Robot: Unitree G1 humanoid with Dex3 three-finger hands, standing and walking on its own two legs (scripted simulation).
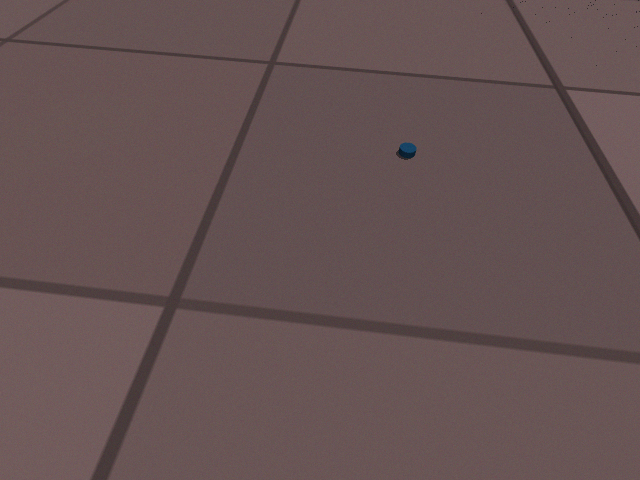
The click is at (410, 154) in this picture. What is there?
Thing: low tin
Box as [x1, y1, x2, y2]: [399, 143, 416, 157]
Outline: 402,143 399,148 399,154 404,157 413,156 416,148 411,143
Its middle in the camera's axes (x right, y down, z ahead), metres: +0.47 -0.45 +2.04
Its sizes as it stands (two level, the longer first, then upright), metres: 0.087 0.087 0.035
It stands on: the floor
